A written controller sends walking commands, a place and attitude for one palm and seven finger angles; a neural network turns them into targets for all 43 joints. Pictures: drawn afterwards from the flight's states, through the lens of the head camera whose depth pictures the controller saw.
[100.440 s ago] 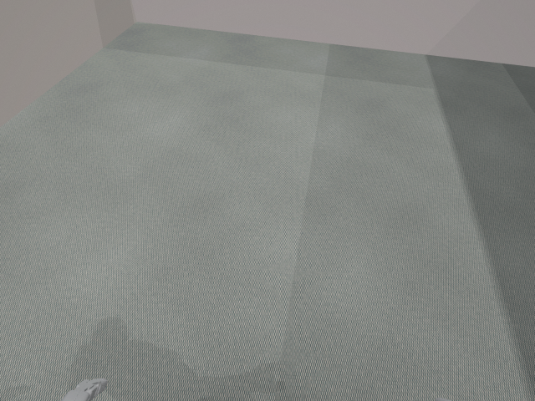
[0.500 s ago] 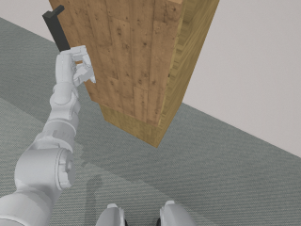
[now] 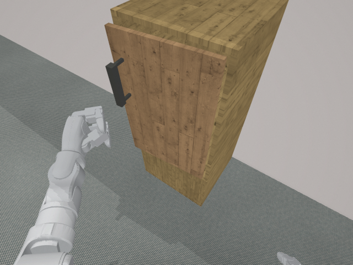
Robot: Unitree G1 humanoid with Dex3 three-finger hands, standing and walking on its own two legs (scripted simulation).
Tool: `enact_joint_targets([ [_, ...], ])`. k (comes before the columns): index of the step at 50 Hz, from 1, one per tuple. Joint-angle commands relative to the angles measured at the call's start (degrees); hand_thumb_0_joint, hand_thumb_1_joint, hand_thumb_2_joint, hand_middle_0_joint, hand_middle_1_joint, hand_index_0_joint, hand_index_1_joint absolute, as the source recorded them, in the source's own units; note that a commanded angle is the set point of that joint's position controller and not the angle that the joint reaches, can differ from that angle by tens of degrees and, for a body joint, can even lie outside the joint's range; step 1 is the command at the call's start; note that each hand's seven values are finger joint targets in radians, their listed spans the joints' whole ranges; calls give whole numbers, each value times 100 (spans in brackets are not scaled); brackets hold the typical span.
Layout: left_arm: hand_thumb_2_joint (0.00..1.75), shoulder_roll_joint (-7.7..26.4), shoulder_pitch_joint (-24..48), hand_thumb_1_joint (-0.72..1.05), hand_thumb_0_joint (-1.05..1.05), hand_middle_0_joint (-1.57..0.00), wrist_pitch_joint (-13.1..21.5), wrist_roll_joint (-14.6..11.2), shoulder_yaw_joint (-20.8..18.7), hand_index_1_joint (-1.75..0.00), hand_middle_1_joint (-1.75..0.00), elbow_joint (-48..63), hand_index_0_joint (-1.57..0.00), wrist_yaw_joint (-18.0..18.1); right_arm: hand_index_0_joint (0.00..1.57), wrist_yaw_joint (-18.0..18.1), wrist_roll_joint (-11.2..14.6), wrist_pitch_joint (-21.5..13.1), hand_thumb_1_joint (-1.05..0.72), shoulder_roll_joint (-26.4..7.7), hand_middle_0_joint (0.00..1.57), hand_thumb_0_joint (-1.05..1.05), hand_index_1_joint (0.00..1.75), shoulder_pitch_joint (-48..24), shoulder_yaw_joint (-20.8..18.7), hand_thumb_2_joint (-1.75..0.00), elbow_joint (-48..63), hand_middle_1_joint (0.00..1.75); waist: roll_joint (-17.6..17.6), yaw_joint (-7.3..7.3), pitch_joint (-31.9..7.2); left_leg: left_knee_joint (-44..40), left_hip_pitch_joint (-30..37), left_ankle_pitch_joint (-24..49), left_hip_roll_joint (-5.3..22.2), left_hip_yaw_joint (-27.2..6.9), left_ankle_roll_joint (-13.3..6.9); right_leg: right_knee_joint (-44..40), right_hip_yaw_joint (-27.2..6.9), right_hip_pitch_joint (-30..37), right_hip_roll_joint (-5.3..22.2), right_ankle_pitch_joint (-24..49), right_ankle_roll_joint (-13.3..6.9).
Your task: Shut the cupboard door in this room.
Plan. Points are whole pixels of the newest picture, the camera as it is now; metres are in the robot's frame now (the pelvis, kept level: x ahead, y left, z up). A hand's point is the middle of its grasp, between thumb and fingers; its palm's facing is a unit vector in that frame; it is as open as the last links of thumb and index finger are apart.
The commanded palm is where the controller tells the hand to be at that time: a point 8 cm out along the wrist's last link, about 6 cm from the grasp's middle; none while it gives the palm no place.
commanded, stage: draw the hand back to the body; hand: left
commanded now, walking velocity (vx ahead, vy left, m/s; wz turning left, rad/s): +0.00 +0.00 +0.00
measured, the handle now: (120, 82) +0.66 +0.19 +0.03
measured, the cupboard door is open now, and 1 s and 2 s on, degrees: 5 5 5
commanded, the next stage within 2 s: step back with the hand held close in 1.10 s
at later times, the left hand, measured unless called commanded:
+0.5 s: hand (34, 168) +0.26 +0.24 +0.16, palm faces +0.34 -0.89 -0.30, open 4.4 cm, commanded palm +0.21 +0.29 +0.18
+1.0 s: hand out of the picture +0.20 +0.27 +0.18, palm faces +0.48 -0.79 -0.38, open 7.3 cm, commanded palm +0.15 +0.30 +0.21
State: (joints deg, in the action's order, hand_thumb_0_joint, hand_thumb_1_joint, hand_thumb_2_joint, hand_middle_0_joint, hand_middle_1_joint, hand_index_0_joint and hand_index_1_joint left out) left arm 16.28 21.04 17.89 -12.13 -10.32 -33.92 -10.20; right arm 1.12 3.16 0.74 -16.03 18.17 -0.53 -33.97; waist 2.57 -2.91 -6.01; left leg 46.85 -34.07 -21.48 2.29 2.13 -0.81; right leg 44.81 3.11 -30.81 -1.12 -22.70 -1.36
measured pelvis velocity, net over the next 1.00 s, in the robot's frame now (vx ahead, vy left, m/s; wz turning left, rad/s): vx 0.02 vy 0.00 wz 0.02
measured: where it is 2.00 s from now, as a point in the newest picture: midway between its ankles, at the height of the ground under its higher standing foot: outside the picture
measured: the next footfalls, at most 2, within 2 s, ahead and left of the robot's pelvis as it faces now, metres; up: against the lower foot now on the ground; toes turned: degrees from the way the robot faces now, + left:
none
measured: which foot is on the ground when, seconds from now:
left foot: down 0.00-1.00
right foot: down 0.00-1.00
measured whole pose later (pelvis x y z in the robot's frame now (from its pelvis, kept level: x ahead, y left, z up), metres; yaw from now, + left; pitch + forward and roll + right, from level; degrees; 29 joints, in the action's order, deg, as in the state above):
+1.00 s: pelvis +0.02 +0.00 +0.04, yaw +1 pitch -4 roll +0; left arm 18.4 -25.3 4.2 -4.2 -18.6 18.6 6.0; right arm 4.5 0.5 -4.9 -13.2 11.0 0.7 -36.8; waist 4.1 4.2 0.3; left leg 24.0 -7.0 -13.0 0.4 2.1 -0.5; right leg 23.2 3.2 -4.2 -0.2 -15.2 -1.1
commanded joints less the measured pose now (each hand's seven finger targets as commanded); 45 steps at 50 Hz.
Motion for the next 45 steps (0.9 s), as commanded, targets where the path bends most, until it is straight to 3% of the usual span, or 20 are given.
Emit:
enact_joint_targets([
  [1, 90, 957, 1130, 90, 0, -116, -32, -281, -379, -135, -135, 2014, -116, -95, 20, 79, 74, -416, -90, -616, 20, 0, 30, -447, -120, -90, 974, 30, 19, 211, -1510, -937, 1436, 1047, -231, -210, -117, -791, -89, 767, -78, 1529, 30],
  [2, 90, 1122, 844, 90, 0, -113, -94, 379, -75, -132, -132, 2719, -113, 445, 20, 179, 32, -278, -90, -457, 20, 0, 30, -705, -160, -90, 1034, 30, -102, 278, -1541, -1183, 1745, 1114, -242, -112, -104, -1131, -318, 1025, 51, 1442, 7],
  [4, 90, 1047, 113, 90, 0, -108, -352, 424, -179, -126, -126, 3114, -108, 895, 20, 303, 23, -220, -90, -435, 20, 0, 30, -882, -106, -90, 1135, 30, -316, 270, -1116, -1399, 1687, 1049, -211, -116, -120, -1360, -301, 1165, 88, 1395, 60],
  [6, 90, 1084, 43, 90, 0, -102, -540, 546, -180, -120, -120, 3418, -102, 1136, 20, 364, 29, -168, -90, -427, 20, 0, 30, -1034, -61, -90, 1105, 30, -368, 250, -778, -1616, 1828, 983, -180, -124, -121, -1560, -270, 1253, 88, 1317, 61],
  [8, 90, 1226, -210, 90, 0, -97, -667, 598, -330, -114, -114, 3745, -97, 1305, 20, 423, 6, -198, -90, -422, 20, 0, 30, -1121, -62, -90, 1051, 30, -294, 277, -641, -1771, 2035, 1104, -153, -133, -133, -1727, -256, 1468, 88, 1406, 40],
  [10, 90, 1023, -377, 90, 0, -92, -777, 676, -199, -108, -108, 3931, -92, 1398, 20, 449, -10, -214, -90, -347, 20, 0, 30, -1179, 9, -90, 1033, 30, -87, 274, -527, -1958, 2297, 1226, -149, -139, -104, -1833, -202, 1629, 92, 1480, 21],
  [11, 90, 1152, -386, 90, 0, -89, -810, 731, -305, -105, -105, 4118, -89, 1447, 20, 450, -13, -242, -90, -346, 20, 0, 30, -1231, 32, -90, 1035, 30, 71, 294, -524, -2032, 2456, 1244, -153, -131, -97, -1940, -198, 1619, 78, 1484, 20],
  [12, 90, 961, -583, 90, 0, -86, -858, 742, -164, -102, -102, 4246, -86, 1468, 20, 444, -26, -277, -90, -312, 20, 0, 30, -1242, 50, -90, 1008, 30, 276, 281, -409, -2120, 2553, 1272, -138, -155, -66, -1983, -163, 1696, 76, 1461, -2],
  [15, 90, 825, -1032, 90, 0, -78, -936, 771, -43, -93, -93, 4697, -78, 1523, 20, 419, -73, -402, -90, -297, 20, 0, 30, -1302, 104, -90, 971, 30, 427, 316, -241, -2368, 2807, 1387, -113, -240, -28, -2163, -106, 1874, 60, 1493, -20],
  [18, 90, 869, -1696, 90, 0, -69, -1002, 774, -156, -84, -84, 4989, -69, 1544, 20, 383, -123, -499, -90, -326, 20, 0, 30, -1362, 115, -90, 942, 30, 77, 398, -131, -2527, 2910, 1603, -83, -278, -29, -2307, -74, 2086, 34, 1636, -17],
  [22, 90, 1053, -2405, 90, 0, -58, -1059, 771, -589, -72, -72, 5402, -58, 1564, 20, 345, -176, -516, -90, -297, 20, 0, 30, -1423, 108, -90, 921, 30, -111, 491, -125, -2593, 2962, 1896, -99, -196, -34, -2383, -62, 2366, 65, 1938, 18],
  [23, 90, 1251, -2649, 90, 0, -56, -1075, 773, -817, -69, -69, 5442, -56, 1572, 20, 341, -189, -526, -90, -325, 20, 0, 30, -1454, 87, -90, 893, 30, -140, 543, -78, -2583, 2923, 1993, -107, -178, -41, -2431, -82, 2440, 61, 2034, 15],
  [28, 90, 1460, -3265, 90, 0, -42, -1037, 778, -1256, -54, -54, 6243, -42, 1603, 20, 309, -228, -611, -90, -265, 20, 0, 30, -1542, 71, -90, 884, 30, 262, 623, -93, -2559, 2979, 2221, -134, -131, -22, -2471, -81, 2585, 96, 2214, 25],
  [36, 90, 1579, -4472, 90, 0, -20, -969, 752, -1780, -30, -30, 6957, -20, 1674, 20, 271, -234, -803, -90, -230, 20, 0, 30, -1488, -7, -90, 813, 30, 236, 674, 75, -2487, 2924, 2338, -122, -100, -24, -2462, -60, 2518, 117, 2264, 60],
  [38, 90, 1285, -4407, 90, 0, -20, -1016, 771, -1499, -30, -30, 6588, -20, 1640, 20, 283, -234, -842, -90, -275, 20, 0, 30, -1482, -33, -90, 738, 30, -48, 587, 499, -2542, 2862, 2094, -112, -92, -47, -2605, -53, 2233, 99, 2049, 90],
  [41, 90, 1207, -4084, 90, 0, -20, -1043, 786, -1399, -30, -30, 6294, -20, 1664, 20, 330, -221, -817, -90, -313, 20, 0, 30, -1420, -54, -90, 696, 30, -175, 524, 733, -2617, 2809, 1620, -123, -92, -81, -2656, -72, 2033, 123, 1551, 114],
  [43, 90, 1322, -3896, 90, 0, -20, -1007, 806, -1461, -30, -30, 6327, -20, 1672, 20, 373, -227, -841, -90, -349, 20, 0, 30, -1435, -86, -90, 676, 30, -249, 545, 618, -2636, 2895, 1522, -137, -102, -107, -2731, -102, 2047, 117, 1396, 117],
  [45, 90, 1352, -3862, 90, 0, -20, -966, 810, -1471, -30, -30, 6430, -20, 1696, 20, 392, -230, -853, -90, -304, 20, 0, 30, -1471, -65, -90, 702, 30, -84, 591, 388, -2640, 2956, 1446, -166, -82, -124, -2683, -126, 2170, 157, 1305, 113],
])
